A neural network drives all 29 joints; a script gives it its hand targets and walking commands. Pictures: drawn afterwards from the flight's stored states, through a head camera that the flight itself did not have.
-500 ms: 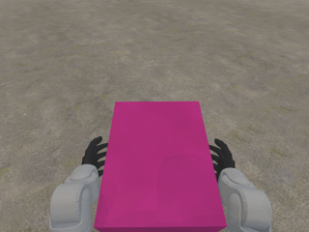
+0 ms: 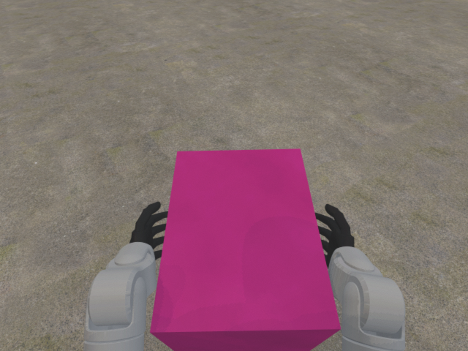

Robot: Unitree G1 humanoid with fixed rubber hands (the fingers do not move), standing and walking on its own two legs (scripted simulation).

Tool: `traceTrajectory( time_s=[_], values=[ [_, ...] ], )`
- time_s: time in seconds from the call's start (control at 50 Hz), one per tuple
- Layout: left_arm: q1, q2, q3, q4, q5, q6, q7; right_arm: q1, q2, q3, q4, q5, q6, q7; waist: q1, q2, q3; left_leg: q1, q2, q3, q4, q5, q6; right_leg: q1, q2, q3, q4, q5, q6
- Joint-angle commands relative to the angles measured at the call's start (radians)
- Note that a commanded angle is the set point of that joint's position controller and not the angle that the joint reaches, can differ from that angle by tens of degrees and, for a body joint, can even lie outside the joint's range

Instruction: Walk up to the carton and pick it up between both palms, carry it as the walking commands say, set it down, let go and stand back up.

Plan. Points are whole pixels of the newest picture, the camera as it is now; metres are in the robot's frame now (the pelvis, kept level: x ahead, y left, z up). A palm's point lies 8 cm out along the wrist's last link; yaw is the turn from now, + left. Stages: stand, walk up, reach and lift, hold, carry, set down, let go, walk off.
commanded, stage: carry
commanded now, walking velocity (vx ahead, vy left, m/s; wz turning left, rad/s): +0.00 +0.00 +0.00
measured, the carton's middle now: (240, 261) +0.28 -0.01 +0.00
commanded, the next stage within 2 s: none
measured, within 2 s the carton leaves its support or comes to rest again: neither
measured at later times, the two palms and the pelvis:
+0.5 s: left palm (145, 246) +0.26 +0.14 +0.09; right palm (339, 248) +0.26 -0.16 +0.09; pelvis +0.00 +0.00 +0.00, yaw +0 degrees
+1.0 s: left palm (144, 248) +0.26 +0.14 +0.09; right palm (337, 247) +0.26 -0.16 +0.09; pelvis +0.00 +0.00 +0.00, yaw +0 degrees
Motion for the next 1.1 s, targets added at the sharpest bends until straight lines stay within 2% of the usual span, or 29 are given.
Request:
traceTrajectory(
  time_s=[0.0, 0.06, 0.16, 0.18, 0.2, 0.22, 0.26, 0.28, 0.3, 0.32, 0.36, 0.4, 0.42, 0.44, 0.46, 0.52, 0.56, 0.58, 0.7, 0.72, 0.76, 0.78, 0.82, 0.84, 1.0, 1.02, 1.06, 1.08],
  values=[
    [-0.387, -0.74, -0.519, -0.041, -0.219, -0.043, -0.102, -0.396, 0.755, 0.611, -0.08, 0.212, -0.032, 0.113, 0.018, -0.045, -0.193, 0.167, 0.091, -0.091, -0.124, 0.168, 0.024, 0.008, -0.124, 0.1, -0.14, 0.018, -0.012],
    [-0.368, -0.734, -0.514, -0.032, -0.215, -0.049, -0.104, -0.388, 0.749, 0.614, -0.076, 0.21, -0.038, 0.114, 0.018, -0.059, -0.195, 0.174, 0.095, -0.092, -0.113, 0.203, 0.028, 0.012, -0.122, 0.097, -0.133, 0.035, -0.012],
    [-0.373, -0.762, -0.554, -0.105, -0.244, -0.033, -0.104, -0.39, 0.781, 0.654, -0.142, 0.236, -0.021, 0.112, 0.018, -0.07, -0.191, 0.166, 0.088, -0.078, -0.099, 0.204, 0.026, 0.015, -0.127, 0.103, -0.131, 0.047, -0.018],
    [-0.369, -0.726, -0.519, -0.044, -0.218, -0.035, -0.104, -0.379, 0.748, 0.616, -0.073, 0.21, -0.023, 0.113, 0.017, -0.064, -0.189, 0.165, 0.09, -0.08, -0.101, 0.208, 0.026, 0.016, -0.126, 0.099, -0.132, 0.048, -0.017],
    [-0.378, -0.759, -0.549, -0.098, -0.241, -0.033, -0.105, -0.386, 0.779, 0.644, -0.127, 0.229, -0.02, 0.112, 0.018, -0.073, -0.195, 0.167, 0.09, -0.077, -0.097, 0.21, 0.026, 0.021, -0.126, 0.097, -0.128, 0.053, -0.018],
    [-0.376, -0.733, -0.525, -0.06, -0.224, -0.037, -0.105, -0.382, 0.757, 0.619, -0.081, 0.215, -0.023, 0.114, 0.018, -0.069, -0.193, 0.164, 0.092, -0.083, -0.103, 0.21, 0.025, 0.02, -0.123, 0.096, -0.127, 0.047, -0.018],
    [-0.374, -0.745, -0.536, -0.078, -0.231, -0.038, -0.104, -0.378, 0.765, 0.629, -0.097, 0.221, -0.023, 0.115, 0.018, -0.061, -0.197, 0.166, 0.092, -0.082, -0.101, 0.218, 0.026, 0.022, -0.121, 0.095, -0.121, 0.046, -0.018],
    [-0.38, -0.721, -0.51, -0.032, -0.212, -0.045, -0.106, -0.381, 0.744, 0.601, -0.052, 0.203, -0.031, 0.117, 0.019, -0.058, -0.198, 0.167, 0.093, -0.081, -0.106, 0.211, 0.025, 0.022, -0.122, 0.092, -0.12, 0.042, -0.016],
    [-0.381, -0.736, -0.52, -0.052, -0.219, -0.047, -0.106, -0.39, 0.759, 0.616, -0.074, 0.214, -0.033, 0.118, 0.019, -0.065, -0.195, 0.163, 0.094, -0.083, -0.109, 0.205, 0.025, 0.024, -0.119, 0.092, -0.12, 0.035, -0.016],
    [-0.376, -0.717, -0.501, -0.019, -0.205, -0.052, -0.105, -0.379, 0.741, 0.595, -0.033, 0.2, -0.036, 0.119, 0.018, -0.061, -0.188, 0.159, 0.094, -0.085, -0.114, 0.196, 0.025, 0.016, -0.119, 0.095, -0.125, 0.021, -0.016],
    [-0.377, -0.741, -0.525, -0.054, -0.221, -0.055, -0.107, -0.39, 0.758, 0.618, -0.08, 0.213, -0.041, 0.118, 0.019, -0.069, -0.194, 0.161, 0.092, -0.08, -0.109, 0.19, 0.027, 0.024, -0.12, 0.094, -0.124, 0.022, -0.017],
    [-0.372, -0.701, -0.486, 0.03, -0.188, -0.064, -0.109, -0.382, 0.718, 0.576, 0.004, 0.18, -0.051, 0.12, 0.018, -0.062, -0.182, 0.151, 0.092, -0.085, -0.114, 0.178, 0.027, 0.02, -0.12, 0.095, -0.131, 0.012, -0.017],
    [-0.384, -0.732, -0.524, -0.04, -0.213, -0.065, -0.11, -0.388, 0.749, 0.611, -0.061, 0.204, -0.051, 0.121, 0.018, -0.062, -0.176, 0.148, 0.091, -0.085, -0.118, 0.161, 0.028, 0.016, -0.12, 0.099, -0.132, 0.0, -0.017],
    [-0.379, -0.711, -0.501, 0.004, -0.197, -0.068, -0.111, -0.381, 0.731, 0.591, -0.015, 0.187, -0.054, 0.12, 0.017, -0.072, -0.174, 0.146, 0.092, -0.085, -0.118, 0.166, 0.027, 0.019, -0.121, 0.098, -0.132, 0.007, -0.016],
    [-0.386, -0.749, -0.542, -0.066, -0.227, -0.064, -0.111, -0.387, 0.766, 0.63, -0.085, 0.211, -0.049, 0.119, 0.017, -0.082, -0.173, 0.144, 0.088, -0.079, -0.112, 0.145, 0.027, 0.012, -0.123, 0.103, -0.14, -0.005, -0.017],
    [-0.381, -0.721, -0.523, -0.033, -0.211, -0.059, -0.109, -0.373, 0.745, 0.607, -0.04, 0.198, -0.045, 0.118, 0.018, -0.07, -0.178, 0.145, 0.091, -0.085, -0.115, 0.153, 0.027, 0.019, -0.119, 0.099, -0.134, -0.008, -0.018],
    [-0.39, -0.742, -0.549, -0.068, -0.225, -0.054, -0.108, -0.381, 0.761, 0.627, -0.073, 0.21, -0.041, 0.119, 0.018, -0.063, -0.168, 0.142, 0.091, -0.09, -0.12, 0.139, 0.028, 0.011, -0.117, 0.1, -0.135, -0.026, -0.019],
    [-0.379, -0.705, -0.511, -0.008, -0.199, -0.057, -0.108, -0.371, 0.728, 0.592, -0.01, 0.188, -0.043, 0.118, 0.018, -0.059, -0.168, 0.14, 0.094, -0.091, -0.122, 0.15, 0.028, 0.015, -0.116, 0.097, -0.132, -0.021, -0.018],
    [-0.388, -0.725, -0.53, -0.031, -0.209, -0.058, -0.11, -0.381, 0.744, 0.609, -0.037, 0.195, -0.046, 0.121, 0.017, -0.079, -0.166, 0.137, 0.088, -0.082, -0.12, 0.122, 0.026, 0.015, -0.119, 0.103, -0.144, -0.03, -0.018],
    [-0.387, -0.727, -0.534, -0.036, -0.21, -0.057, -0.109, -0.383, 0.745, 0.611, -0.043, 0.198, -0.044, 0.12, 0.018, -0.068, -0.159, 0.132, 0.086, -0.078, -0.115, 0.124, 0.027, 0.011, -0.121, 0.105, -0.145, -0.021, -0.018],
    [-0.39, -0.7, -0.507, 0.012, -0.19, -0.063, -0.11, -0.376, 0.719, 0.578, 0.015, 0.175, -0.05, 0.122, 0.019, -0.054, -0.164, 0.135, 0.087, -0.085, -0.117, 0.133, 0.03, 0.018, -0.116, 0.099, -0.136, -0.023, -0.019],
    [-0.389, -0.717, -0.525, -0.026, -0.202, -0.066, -0.11, -0.372, 0.736, 0.597, -0.018, 0.188, -0.052, 0.123, 0.019, -0.058, -0.168, 0.133, 0.089, -0.085, -0.12, 0.131, 0.028, 0.022, -0.115, 0.1, -0.136, -0.026, -0.02],
    [-0.394, -0.709, -0.512, 0.008, -0.192, -0.073, -0.113, -0.385, 0.726, 0.586, 0.005, 0.177, -0.061, 0.126, 0.019, -0.07, -0.17, 0.137, 0.091, -0.088, -0.123, 0.123, 0.03, 0.02, -0.114, 0.098, -0.139, -0.033, -0.018],
    [-0.395, -0.73, -0.53, -0.022, -0.205, -0.074, -0.114, -0.395, 0.745, 0.606, -0.032, 0.191, -0.063, 0.126, 0.019, -0.073, -0.172, 0.135, 0.088, -0.082, -0.118, 0.124, 0.03, 0.025, -0.115, 0.099, -0.141, -0.023, -0.018],
    [-0.387, -0.707, -0.511, 0.016, -0.187, -0.079, -0.115, -0.387, 0.724, 0.587, 0.009, 0.174, -0.068, 0.127, 0.02, -0.07, -0.171, 0.134, 0.083, -0.07, -0.104, 0.136, 0.032, 0.026, -0.118, 0.1, -0.14, -0.007, -0.02],
    [-0.403, -0.723, -0.532, -0.02, -0.202, -0.081, -0.116, -0.386, 0.741, 0.602, -0.016, 0.184, -0.069, 0.128, 0.02, -0.07, -0.17, 0.133, 0.082, -0.069, -0.106, 0.132, 0.029, 0.028, -0.119, 0.1, -0.14, -0.009, -0.02],
    [-0.385, -0.706, -0.511, 0.02, -0.185, -0.083, -0.117, -0.383, 0.724, 0.589, 0.016, 0.173, -0.071, 0.129, 0.02, -0.079, -0.168, 0.133, 0.086, -0.074, -0.105, 0.145, 0.032, 0.028, -0.117, 0.097, -0.139, -0.005, -0.021],
    [-0.393, -0.716, -0.524, -0.009, -0.195, -0.083, -0.117, -0.39, 0.734, 0.601, -0.015, 0.182, -0.072, 0.128, 0.02, -0.076, -0.168, 0.127, 0.082, -0.074, -0.104, 0.132, 0.032, 0.029, -0.118, 0.101, -0.142, -0.008, -0.019]
  ],
)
